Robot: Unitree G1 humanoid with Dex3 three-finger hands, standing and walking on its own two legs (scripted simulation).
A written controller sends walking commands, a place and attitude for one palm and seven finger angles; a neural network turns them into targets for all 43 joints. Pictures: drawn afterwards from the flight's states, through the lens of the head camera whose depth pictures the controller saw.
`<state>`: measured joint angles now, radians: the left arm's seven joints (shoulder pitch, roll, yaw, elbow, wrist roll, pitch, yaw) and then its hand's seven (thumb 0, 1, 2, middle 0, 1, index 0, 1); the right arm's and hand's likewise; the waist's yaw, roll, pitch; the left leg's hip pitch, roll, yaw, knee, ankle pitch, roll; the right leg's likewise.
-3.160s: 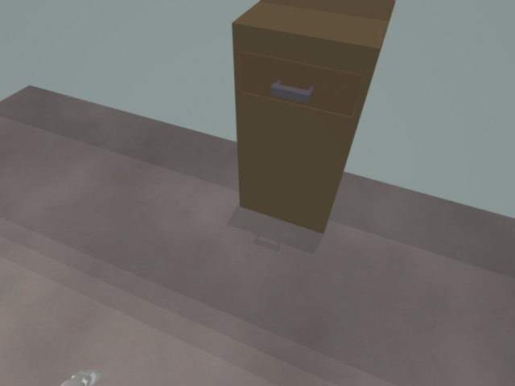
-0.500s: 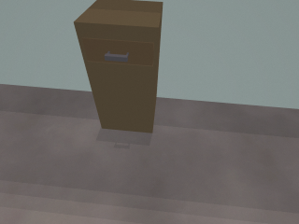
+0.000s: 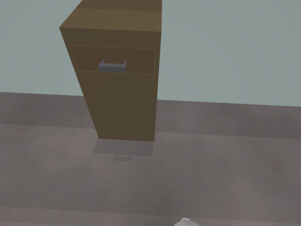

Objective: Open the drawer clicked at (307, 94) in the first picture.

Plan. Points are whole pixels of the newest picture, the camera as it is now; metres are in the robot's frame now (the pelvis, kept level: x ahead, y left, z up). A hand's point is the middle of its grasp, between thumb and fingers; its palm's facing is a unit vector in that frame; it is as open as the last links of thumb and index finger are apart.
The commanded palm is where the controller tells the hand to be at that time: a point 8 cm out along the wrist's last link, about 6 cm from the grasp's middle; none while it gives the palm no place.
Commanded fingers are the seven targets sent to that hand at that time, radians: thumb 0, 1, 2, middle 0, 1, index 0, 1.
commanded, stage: take the last steps up to it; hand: left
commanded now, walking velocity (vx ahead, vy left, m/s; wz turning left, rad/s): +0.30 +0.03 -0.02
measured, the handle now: (113, 64) +0.81 +0.20 -0.04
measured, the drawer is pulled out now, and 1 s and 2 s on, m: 0.00 0.00 0.00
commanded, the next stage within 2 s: come to a stop and stand still in 0.46 s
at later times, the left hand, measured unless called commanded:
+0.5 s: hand out of the picture +0.16 +0.19 -0.20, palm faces +0.12 -0.98 -0.16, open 7.3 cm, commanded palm none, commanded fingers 0.00 0.90 0.90 -0.20 -0.30 -0.20 -0.30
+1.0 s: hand (103, 167) +0.35 +0.18 -0.17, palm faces +0.03 -0.95 -0.29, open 7.3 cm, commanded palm none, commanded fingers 0.00 0.90 0.90 -0.20 -0.30 -0.20 -0.30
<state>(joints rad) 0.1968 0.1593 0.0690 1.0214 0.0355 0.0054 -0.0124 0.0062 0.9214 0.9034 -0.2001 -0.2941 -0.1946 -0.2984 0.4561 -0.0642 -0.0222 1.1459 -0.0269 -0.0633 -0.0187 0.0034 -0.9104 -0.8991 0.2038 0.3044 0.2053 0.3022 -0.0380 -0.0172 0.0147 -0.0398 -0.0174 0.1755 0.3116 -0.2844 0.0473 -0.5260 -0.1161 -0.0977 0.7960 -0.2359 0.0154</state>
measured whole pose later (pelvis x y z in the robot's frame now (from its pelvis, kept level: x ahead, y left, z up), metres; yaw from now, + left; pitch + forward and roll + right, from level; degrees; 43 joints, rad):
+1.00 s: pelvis +0.27 -0.02 -0.02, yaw +1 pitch -1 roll +2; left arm 0.17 0.17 0.05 0.98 0.03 0.01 0.03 0.00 0.92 0.90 -0.20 -0.29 -0.20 -0.30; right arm 0.20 -0.18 -0.08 1.05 -0.02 0.06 -0.03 0.00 -0.92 -0.90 0.20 0.30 0.21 0.30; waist -0.02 0.04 0.09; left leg -0.35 0.05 0.08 0.84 -0.50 -0.02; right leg -0.34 -0.04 -0.10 0.64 -0.29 -0.05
